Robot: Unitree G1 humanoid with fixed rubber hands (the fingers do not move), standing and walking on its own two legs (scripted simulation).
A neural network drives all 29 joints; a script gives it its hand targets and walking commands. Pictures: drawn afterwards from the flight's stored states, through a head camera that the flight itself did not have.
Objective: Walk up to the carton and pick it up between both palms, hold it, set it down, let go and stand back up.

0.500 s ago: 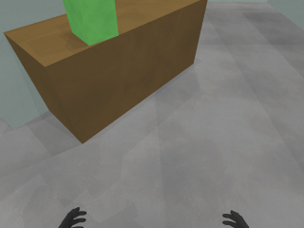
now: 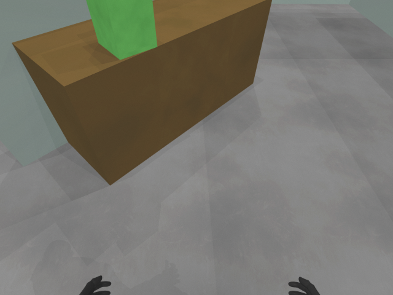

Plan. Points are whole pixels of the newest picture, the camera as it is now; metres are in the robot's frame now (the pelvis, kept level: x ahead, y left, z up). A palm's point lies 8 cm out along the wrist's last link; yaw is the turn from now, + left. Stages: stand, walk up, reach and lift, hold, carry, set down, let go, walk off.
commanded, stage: stand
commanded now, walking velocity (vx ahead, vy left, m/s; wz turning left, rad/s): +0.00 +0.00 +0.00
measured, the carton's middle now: (122, 17) +1.19 +0.37 +0.06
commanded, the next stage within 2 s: none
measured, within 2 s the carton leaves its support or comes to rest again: neither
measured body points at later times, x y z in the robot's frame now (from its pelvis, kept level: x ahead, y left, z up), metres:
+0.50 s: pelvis -0.01 +0.00 +0.00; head +0.00 +0.00 +0.45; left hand +0.09 +0.24 -0.12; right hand +0.10 -0.25 -0.11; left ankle +0.01 +0.12 -0.72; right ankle +0.01 -0.12 -0.72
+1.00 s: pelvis -0.01 +0.00 +0.00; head +0.00 +0.00 +0.45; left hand +0.09 +0.24 -0.12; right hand +0.09 -0.25 -0.11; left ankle +0.01 +0.12 -0.72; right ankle +0.01 -0.12 -0.72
